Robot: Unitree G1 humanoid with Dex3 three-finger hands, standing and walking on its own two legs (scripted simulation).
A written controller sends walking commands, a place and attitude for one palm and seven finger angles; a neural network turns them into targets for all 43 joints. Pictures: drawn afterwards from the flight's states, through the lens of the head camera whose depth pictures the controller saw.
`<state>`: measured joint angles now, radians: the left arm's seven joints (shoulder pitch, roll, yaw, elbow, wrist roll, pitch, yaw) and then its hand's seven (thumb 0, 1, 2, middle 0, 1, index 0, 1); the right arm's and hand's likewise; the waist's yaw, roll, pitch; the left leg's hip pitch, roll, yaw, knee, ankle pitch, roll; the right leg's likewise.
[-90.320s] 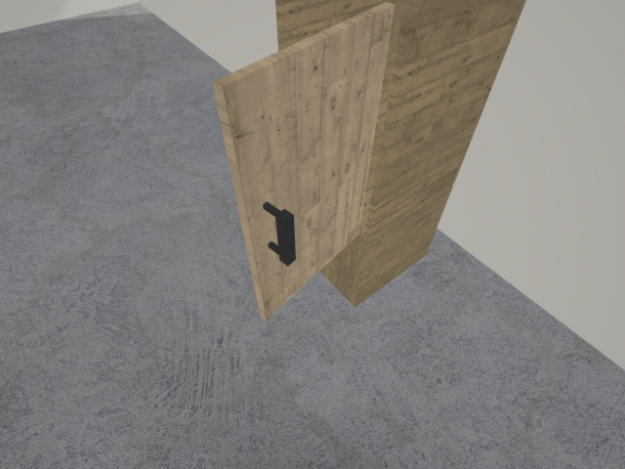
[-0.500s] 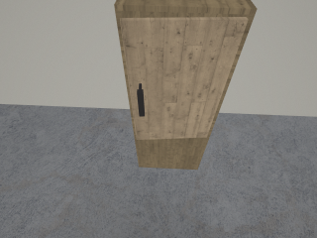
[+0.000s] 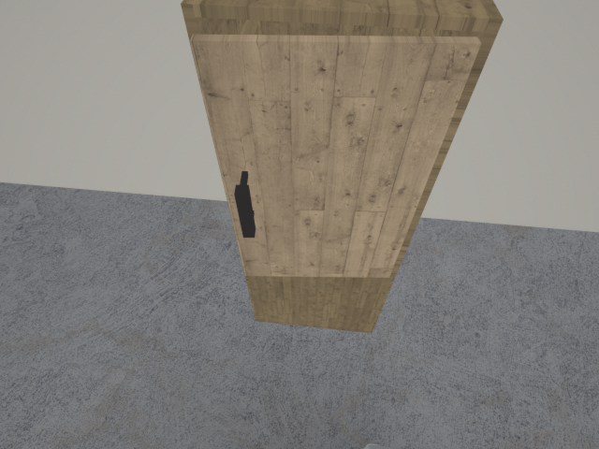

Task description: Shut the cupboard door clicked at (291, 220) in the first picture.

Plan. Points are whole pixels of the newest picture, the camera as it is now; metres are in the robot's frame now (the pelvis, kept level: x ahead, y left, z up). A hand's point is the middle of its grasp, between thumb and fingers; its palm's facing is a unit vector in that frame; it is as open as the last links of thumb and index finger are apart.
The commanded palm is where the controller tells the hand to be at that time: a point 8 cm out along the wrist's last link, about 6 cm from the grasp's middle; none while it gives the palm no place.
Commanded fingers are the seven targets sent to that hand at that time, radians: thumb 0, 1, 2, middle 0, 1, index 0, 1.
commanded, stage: shuffle to correct the standing spot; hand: left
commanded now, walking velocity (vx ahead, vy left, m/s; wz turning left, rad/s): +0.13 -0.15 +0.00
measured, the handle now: (246, 204) +0.52 +0.12 -0.03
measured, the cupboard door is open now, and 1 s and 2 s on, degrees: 5 5 5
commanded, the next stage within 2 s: come to a stop and stand still in 0.24 s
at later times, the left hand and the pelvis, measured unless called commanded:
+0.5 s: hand out of the picture +0.13 +0.09 -0.18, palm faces +0.08 -0.98 -0.15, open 7.3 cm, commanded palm none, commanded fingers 0.00 0.90 0.90 -0.20 -0.30 -0.20 -0.30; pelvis +0.13 -0.09 +0.01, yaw +2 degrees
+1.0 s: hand (220, 440) +0.16 +0.14 -0.19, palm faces +0.12 -0.97 -0.21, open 7.4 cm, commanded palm none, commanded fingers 0.00 0.90 0.90 -0.20 -0.30 -0.20 -0.30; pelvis +0.12 -0.07 -0.01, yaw +5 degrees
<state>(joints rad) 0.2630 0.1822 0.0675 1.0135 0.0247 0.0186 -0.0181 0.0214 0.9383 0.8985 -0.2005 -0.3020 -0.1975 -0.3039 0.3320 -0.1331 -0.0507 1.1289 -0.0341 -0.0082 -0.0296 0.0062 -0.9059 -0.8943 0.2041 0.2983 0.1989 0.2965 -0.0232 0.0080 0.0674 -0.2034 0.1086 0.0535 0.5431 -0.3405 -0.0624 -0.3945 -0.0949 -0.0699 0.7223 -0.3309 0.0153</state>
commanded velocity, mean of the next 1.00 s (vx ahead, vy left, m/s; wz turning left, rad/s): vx -0.04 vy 0.03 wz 0.00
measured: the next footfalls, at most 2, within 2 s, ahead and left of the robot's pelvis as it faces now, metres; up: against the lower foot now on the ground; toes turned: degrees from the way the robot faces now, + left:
right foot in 0.04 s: +0.09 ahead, -0.15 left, +0.00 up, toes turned -6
left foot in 0.28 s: +0.11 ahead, +0.04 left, +0.00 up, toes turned +12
